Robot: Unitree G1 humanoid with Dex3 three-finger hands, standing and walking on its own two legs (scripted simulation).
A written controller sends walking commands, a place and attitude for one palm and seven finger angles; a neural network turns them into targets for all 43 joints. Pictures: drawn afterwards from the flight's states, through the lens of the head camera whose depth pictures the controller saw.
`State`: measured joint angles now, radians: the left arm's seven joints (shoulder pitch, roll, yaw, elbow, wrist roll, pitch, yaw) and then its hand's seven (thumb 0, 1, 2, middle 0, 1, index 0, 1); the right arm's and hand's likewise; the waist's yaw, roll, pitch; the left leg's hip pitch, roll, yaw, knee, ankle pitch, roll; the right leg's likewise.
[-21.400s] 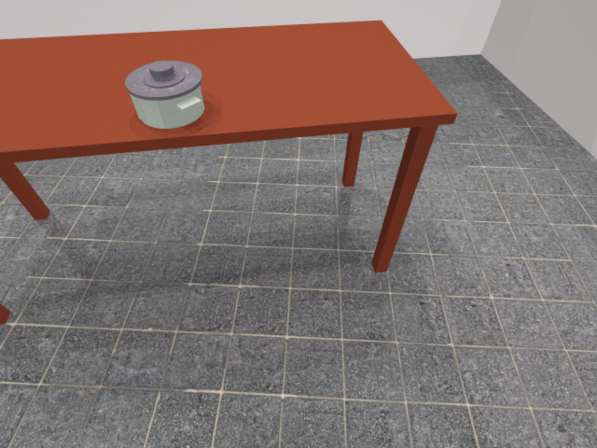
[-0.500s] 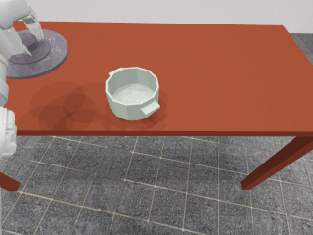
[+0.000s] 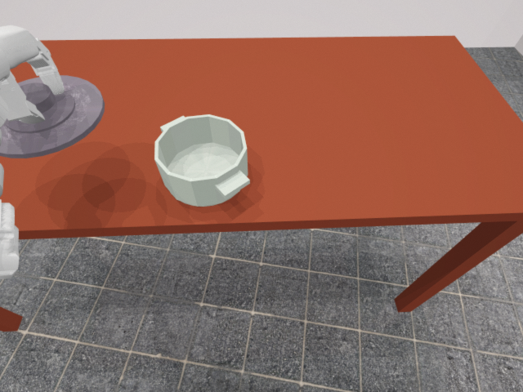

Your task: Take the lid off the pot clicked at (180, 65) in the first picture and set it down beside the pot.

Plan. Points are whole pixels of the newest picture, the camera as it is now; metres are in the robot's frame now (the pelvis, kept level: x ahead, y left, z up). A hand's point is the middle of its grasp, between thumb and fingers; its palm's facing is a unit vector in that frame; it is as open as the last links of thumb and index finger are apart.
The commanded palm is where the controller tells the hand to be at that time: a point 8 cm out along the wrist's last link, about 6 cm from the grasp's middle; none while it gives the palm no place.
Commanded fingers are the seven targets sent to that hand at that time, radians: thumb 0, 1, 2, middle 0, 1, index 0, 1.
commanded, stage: lower the lid onto the table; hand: left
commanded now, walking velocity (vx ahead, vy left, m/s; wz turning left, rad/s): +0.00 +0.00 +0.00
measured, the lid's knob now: (32, 98) +0.50 +0.31 +0.18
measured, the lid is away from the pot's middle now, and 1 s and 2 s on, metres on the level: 0.22 0.23 0.23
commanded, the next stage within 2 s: none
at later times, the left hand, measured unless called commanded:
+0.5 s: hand (41, 120) +0.46 +0.29 +0.17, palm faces -0.39 -0.11 -0.92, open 8.2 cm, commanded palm +0.48 +0.30 +0.24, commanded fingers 0.00 0.59 1.01 -0.78 -1.05 -0.80 -1.03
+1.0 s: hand (41, 140) +0.46 +0.31 +0.13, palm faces -0.43 -0.11 -0.90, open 8.2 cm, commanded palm +0.49 +0.31 +0.20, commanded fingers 0.00 0.59 1.01 -0.78 -1.05 -0.80 -1.03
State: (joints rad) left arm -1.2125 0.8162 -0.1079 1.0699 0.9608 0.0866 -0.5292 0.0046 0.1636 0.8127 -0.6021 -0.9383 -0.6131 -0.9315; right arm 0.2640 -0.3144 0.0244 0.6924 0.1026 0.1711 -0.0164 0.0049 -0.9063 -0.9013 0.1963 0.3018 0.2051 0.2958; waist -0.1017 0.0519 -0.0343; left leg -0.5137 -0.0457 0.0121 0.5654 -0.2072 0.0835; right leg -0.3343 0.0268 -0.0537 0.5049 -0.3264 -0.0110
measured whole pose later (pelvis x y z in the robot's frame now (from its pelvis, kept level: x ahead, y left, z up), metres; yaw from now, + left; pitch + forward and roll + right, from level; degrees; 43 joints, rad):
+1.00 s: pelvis +0.00 +0.01 -0.01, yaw -1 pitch +11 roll -3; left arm -1.09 0.81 -0.10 1.07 0.95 -0.04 -0.48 0.00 0.17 0.81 -0.60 -0.94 -0.61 -0.93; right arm 0.28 -0.31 0.02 0.69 0.10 0.19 -0.05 0.00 -0.91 -0.90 0.20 0.30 0.21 0.30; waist -0.10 0.04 -0.04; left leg -0.60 -0.04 0.02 0.65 -0.24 0.10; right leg -0.41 0.03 -0.05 0.56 -0.34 0.00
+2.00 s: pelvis +0.00 +0.02 -0.02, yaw -2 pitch +16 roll -4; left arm -1.08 0.82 -0.08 1.19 1.00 -0.11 -0.40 0.00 0.17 0.81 -0.60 -0.94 -0.61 -0.93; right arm 0.34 -0.30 0.02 0.71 0.10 0.15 -0.10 0.00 -0.90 -0.90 0.20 0.30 0.21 0.30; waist -0.13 0.04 -0.07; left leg -0.75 -0.02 0.03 0.75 -0.28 0.10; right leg -0.56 0.05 -0.04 0.66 -0.38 0.00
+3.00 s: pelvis -0.01 +0.01 -0.02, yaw -2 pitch +15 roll -4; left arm -0.93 0.81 -0.02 1.06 0.98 -0.13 -0.34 0.00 0.08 0.74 -0.45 -0.87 -0.45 -0.87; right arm 0.30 -0.29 0.02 0.67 0.10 0.22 -0.08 0.00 -0.90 -0.90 0.20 0.30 0.21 0.30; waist -0.10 0.04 -0.08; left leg -0.74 -0.02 0.03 0.77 -0.29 0.10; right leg -0.55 0.05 -0.04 0.69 -0.39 0.00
